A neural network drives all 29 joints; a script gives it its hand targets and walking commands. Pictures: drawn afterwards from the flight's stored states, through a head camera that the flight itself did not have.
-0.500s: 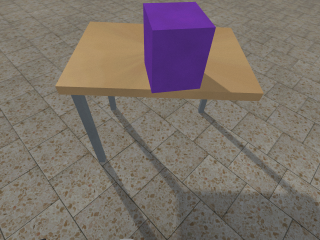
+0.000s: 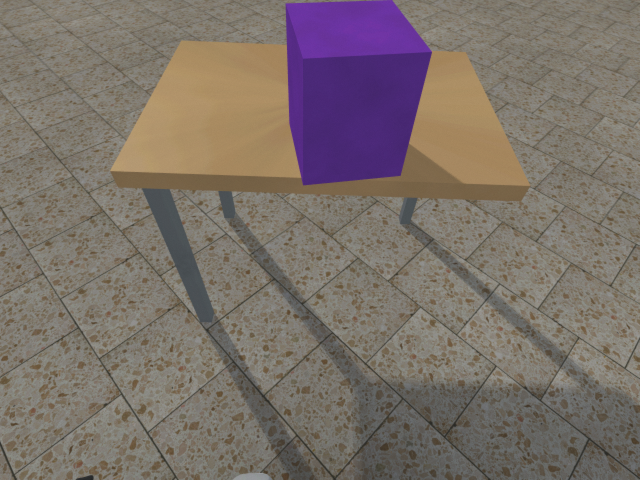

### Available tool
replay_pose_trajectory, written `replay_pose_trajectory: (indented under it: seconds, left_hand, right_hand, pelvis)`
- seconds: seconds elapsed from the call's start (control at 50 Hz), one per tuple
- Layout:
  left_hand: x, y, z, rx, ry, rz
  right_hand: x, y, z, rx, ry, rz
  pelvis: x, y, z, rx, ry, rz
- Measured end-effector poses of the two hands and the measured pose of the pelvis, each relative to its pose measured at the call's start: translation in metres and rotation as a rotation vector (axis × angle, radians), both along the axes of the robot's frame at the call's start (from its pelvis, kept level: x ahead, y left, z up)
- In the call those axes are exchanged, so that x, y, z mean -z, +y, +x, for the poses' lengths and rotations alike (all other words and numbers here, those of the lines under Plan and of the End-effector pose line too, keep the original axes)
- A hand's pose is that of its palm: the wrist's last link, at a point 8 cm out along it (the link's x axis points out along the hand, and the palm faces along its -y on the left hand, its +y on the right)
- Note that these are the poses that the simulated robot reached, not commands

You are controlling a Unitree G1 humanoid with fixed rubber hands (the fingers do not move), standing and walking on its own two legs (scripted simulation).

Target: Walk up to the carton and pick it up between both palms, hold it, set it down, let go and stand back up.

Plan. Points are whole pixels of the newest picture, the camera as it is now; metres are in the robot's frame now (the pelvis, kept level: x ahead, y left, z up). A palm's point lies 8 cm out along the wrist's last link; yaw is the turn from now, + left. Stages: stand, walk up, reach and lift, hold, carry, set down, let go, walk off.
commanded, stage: walk up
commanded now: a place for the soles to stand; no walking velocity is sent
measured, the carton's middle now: (346, 94) +0.76 -0.04 +0.07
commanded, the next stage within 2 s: none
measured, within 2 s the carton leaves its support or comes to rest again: neither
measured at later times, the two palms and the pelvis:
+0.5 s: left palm (50, 457) +0.17 +0.35 -0.10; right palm out of the picture +0.12 -0.30 -0.06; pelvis +0.09 +0.04 +0.01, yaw +1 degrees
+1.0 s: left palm (110, 361) +0.27 +0.28 -0.03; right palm (588, 415) +0.23 -0.37 -0.10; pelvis +0.19 -0.05 +0.02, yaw -1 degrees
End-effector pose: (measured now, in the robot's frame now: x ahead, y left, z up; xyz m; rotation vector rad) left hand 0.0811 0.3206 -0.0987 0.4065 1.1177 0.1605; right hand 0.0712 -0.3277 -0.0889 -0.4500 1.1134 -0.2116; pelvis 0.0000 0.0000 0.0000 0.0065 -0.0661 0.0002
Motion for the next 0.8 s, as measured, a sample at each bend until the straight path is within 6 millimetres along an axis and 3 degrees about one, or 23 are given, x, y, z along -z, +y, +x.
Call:
replay_pose_trajectory:
  seconds: [0.12, 0.2, 0.26, 0.38, 0.54, 0.66, 0.8]
  left_hand:
    - [-0.006, 0.017, 0.012, -0.008, -0.042, -0.018]
    - [0.002, 0.038, 0.025, -0.010, -0.028, -0.039]
    - [0.008, 0.049, 0.041, 0.005, -0.010, -0.045]
    - [0.000, 0.047, 0.070, 0.003, -0.002, -0.056]
    - [0.004, 0.020, 0.101, 0.007, -0.006, -0.064]
    - [-0.001, -0.011, 0.129, 0.019, -0.005, -0.028]
    - [-0.036, -0.031, 0.148, 0.020, -0.045, 0.048]
  right_hand:
    - [-0.008, 0.015, 0.025, -0.041, -0.023, 0.013]
    - [-0.009, 0.030, 0.042, -0.062, -0.006, -0.007]
    - [-0.008, 0.041, 0.040, -0.044, 0.004, -0.016]
    - [-0.025, 0.046, 0.034, -0.003, 0.081, -0.025]
    - [-0.023, 0.019, 0.062, 0.002, 0.074, -0.036]
    - [0.003, -0.012, 0.098, -0.011, 0.048, 0.011]
    - [0.013, -0.031, 0.135, -0.020, -0.016, 0.077]
  pelvis:
    - [-0.003, 0.018, 0.014, -0.024, -0.032, 0.015]
    - [0.001, 0.040, 0.031, -0.033, -0.008, -0.002]
    - [0.004, 0.052, 0.043, -0.017, -0.006, -0.002]
    - [-0.013, 0.052, 0.071, -0.014, 0.036, 0.000]
    - [-0.010, 0.028, 0.101, -0.013, 0.036, 0.033]
    - [0.001, -0.007, 0.127, -0.009, 0.045, 0.070]
    - [-0.009, -0.035, 0.149, -0.005, -0.044, 0.075]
